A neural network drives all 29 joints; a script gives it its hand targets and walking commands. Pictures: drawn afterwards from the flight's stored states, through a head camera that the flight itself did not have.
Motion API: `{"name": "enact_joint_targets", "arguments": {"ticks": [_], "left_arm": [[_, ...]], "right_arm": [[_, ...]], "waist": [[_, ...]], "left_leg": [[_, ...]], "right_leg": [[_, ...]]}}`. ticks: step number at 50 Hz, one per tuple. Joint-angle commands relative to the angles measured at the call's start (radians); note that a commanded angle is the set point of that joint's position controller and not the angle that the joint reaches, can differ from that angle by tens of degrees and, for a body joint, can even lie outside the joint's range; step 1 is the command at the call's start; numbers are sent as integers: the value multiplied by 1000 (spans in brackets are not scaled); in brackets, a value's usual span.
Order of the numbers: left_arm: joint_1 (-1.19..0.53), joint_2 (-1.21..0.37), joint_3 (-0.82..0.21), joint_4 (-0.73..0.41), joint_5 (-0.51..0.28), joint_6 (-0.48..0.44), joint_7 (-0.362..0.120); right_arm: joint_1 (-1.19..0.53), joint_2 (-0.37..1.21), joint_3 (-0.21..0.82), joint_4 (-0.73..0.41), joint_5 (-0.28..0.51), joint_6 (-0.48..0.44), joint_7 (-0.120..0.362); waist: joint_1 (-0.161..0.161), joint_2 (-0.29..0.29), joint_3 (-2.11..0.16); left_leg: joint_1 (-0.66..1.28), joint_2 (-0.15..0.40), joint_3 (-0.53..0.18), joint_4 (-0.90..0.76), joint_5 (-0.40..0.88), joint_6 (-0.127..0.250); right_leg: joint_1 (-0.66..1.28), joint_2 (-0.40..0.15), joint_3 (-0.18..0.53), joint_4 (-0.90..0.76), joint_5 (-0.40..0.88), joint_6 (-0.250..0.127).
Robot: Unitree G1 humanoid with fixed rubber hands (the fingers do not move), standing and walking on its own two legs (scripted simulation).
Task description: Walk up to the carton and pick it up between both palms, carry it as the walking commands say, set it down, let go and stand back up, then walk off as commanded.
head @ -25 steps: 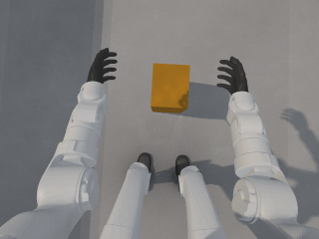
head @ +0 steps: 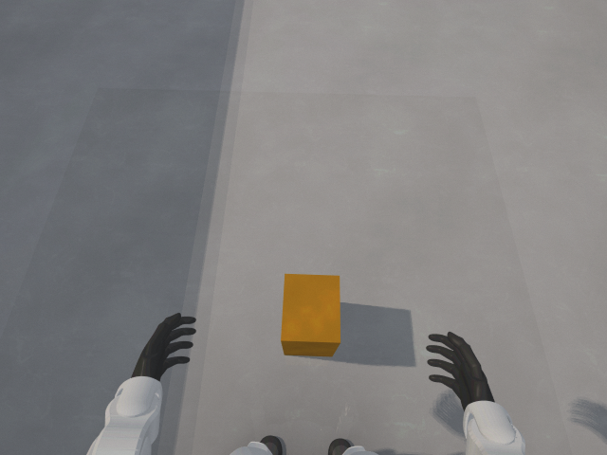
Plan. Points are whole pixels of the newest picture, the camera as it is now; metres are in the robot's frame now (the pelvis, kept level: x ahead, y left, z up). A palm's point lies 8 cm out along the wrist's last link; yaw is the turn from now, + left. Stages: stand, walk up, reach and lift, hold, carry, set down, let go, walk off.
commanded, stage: let go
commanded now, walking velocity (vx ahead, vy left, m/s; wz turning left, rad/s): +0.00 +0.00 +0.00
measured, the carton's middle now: (310, 318) +0.43 -0.01 -0.64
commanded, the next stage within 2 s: stand in 0.58 s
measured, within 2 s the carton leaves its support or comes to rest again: neither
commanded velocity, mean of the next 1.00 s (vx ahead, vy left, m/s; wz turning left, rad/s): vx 0.00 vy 0.00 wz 0.00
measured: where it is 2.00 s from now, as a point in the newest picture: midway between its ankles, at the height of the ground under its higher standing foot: outside the picture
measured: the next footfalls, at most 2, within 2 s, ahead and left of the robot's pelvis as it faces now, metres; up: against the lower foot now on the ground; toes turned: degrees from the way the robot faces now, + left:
none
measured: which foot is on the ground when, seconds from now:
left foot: down 0.00-1.00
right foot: down 0.00-1.00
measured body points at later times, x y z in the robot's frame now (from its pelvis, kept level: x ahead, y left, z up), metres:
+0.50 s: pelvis -0.02 -0.01 +0.01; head -0.02 -0.01 +0.46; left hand +0.14 +0.22 -0.07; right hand +0.15 -0.24 -0.07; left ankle -0.02 +0.10 -0.73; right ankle -0.03 -0.12 -0.73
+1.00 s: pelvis +0.00 -0.02 +0.01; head -0.04 -0.01 +0.45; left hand +0.10 +0.27 -0.10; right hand +0.10 -0.30 -0.10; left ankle -0.02 +0.10 -0.73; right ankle -0.03 -0.12 -0.73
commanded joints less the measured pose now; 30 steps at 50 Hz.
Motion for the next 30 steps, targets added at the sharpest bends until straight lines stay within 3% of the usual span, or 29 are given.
{"name": "enact_joint_targets", "arguments": {"ticks": [1,2,3,4,5,6,7,8,10,11,12,13,14,15,16,17,18,19,20,21,23,24,25,26,27,28,30], "left_arm": [[164,110,17,-115,-28,-31,-9],[167,129,-1,-178,-34,-49,-13],[217,137,11,-186,-36,-37,-20],[185,141,11,-169,-24,-40,-21],[168,152,5,-189,-29,-33,-21],[205,153,-8,-189,-37,-16,-28],[164,159,-15,-254,-46,-20,-31],[177,146,-20,-248,-63,0,-41],[189,151,-12,-274,-48,22,-43],[173,152,-22,-299,-57,33,-47],[193,149,-31,-236,-62,60,-58],[146,152,-41,-248,-85,69,-65],[169,147,-22,-250,-70,92,-67],[190,154,-24,-225,-53,107,-65],[151,162,-11,-243,-57,107,-72],[121,159,-11,-297,-49,102,-70],[141,175,-18,-281,-55,105,-63],[107,184,-15,-279,-46,113,-67],[129,189,-12,-258,-28,125,-70],[157,172,-17,-257,-25,131,-70],[144,182,9,-252,-12,133,-71],[179,177,19,-235,-8,140,-68],[197,169,-5,-214,-17,137,-74],[185,191,11,-239,-5,129,-66],[196,181,-11,-212,-20,132,-70],[176,275,30,-81,-25,91,-13],[164,263,14,-48,-17,53,20]], "right_arm": [[111,-124,-30,-128,2,-40,3],[118,-136,-2,-174,11,-51,7],[158,-137,-24,-176,-10,-39,8],[103,-151,6,-212,9,-47,14],[77,-151,-7,-212,6,-35,17],[133,-149,4,-186,11,-18,22],[91,-151,22,-206,28,-15,34],[112,-165,26,-211,22,-2,35],[94,-146,28,-232,27,20,47],[100,-155,12,-207,19,33,49],[98,-155,10,-192,13,57,46],[51,-169,24,-241,15,67,46],[87,-165,-6,-220,-9,90,50],[111,-157,-6,-181,-17,109,47],[84,-170,-12,-208,-23,118,45],[81,-172,-29,-230,-36,120,45],[98,-153,12,-207,0,117,47],[75,-152,-12,-179,-24,126,39],[62,-141,16,-204,2,123,45],[51,-179,-29,-229,-36,135,43],[50,-158,-25,-216,-34,148,39],[56,-174,-17,-226,-31,158,38],[95,-163,-13,-207,-34,171,28],[43,-163,-1,-262,-15,164,32],[90,-162,-7,-225,-34,181,21],[110,-236,-18,-43,-5,113,-27],[126,-267,-23,1,-22,56,-46]], "waist": [[-3,-32,-319],[-7,-54,-319],[-13,-110,-305],[14,-61,-231],[28,-59,-202],[13,-39,-135],[23,-19,-113],[3,-7,-68],[63,26,-23],[23,81,3],[17,46,76],[3,5,114],[-6,-16,111],[2,15,135],[-7,-35,127],[-7,-47,86],[11,-11,105],[-1,-62,163],[40,-35,146],[14,-25,113],[30,-15,133],[36,-47,127],[15,-42,128],[55,4,69],[25,-91,100],[11,6,-4],[9,1,-21]], "left_leg": [[439,35,43,-65,547,-31],[392,29,43,-88,483,-26],[434,32,47,-117,388,-15],[382,24,53,-116,382,-16],[387,34,52,-133,344,-20],[432,35,57,-148,299,-23],[423,46,44,-152,282,-26],[461,50,59,-154,208,-24],[440,44,65,-161,193,-46],[459,58,53,-169,124,-46],[423,68,70,-183,54,-45],[385,71,75,-184,1,-36],[416,65,85,-187,-11,-33],[433,57,101,-199,-2,-36],[395,59,99,-185,-16,-28],[434,62,84,-177,0,-25],[415,57,88,-166,21,-27],[407,59,99,-166,-5,-21],[433,54,93,-159,33,-30],[447,57,88,-166,26,-25],[441,64,84,-162,16,-24],[434,52,99,-153,22,-23],[417,58,92,-157,69,-18],[442,53,85,-128,91,-20],[418,60,86,-148,105,-7],[407,64,13,-110,80,-61],[396,81,-12,-79,81,-43]], "right_leg": [[358,-14,-54,-68,543,27],[436,-18,-43,-66,580,30],[494,-18,-47,-75,493,30],[465,-19,-49,-81,496,28],[454,-13,-60,-86,421,29],[414,-15,-61,-117,318,24],[419,-14,-64,-110,276,13],[396,-29,-48,-135,200,11],[407,-14,-70,-146,148,0],[405,-23,-51,-147,93,-10],[394,-28,-61,-160,33,-2],[387,-19,-59,-152,-9,0],[406,-27,-52,-170,-29,-5],[430,-26,-66,-174,-17,-1],[472,-25,-63,-155,-4,10],[446,-20,-59,-151,-15,7],[465,-25,-59,-148,0,6],[460,-32,-64,-175,-40,17],[460,-45,-61,-175,-24,6],[466,-29,-58,-156,-11,2],[474,-34,-60,-152,-16,2],[490,-32,-66,-158,-10,10],[511,-29,-64,-142,79,9],[520,-42,-51,-135,90,8],[511,-38,-53,-135,131,17],[376,-58,14,-84,64,8],[381,-72,38,-86,81,-4]]}}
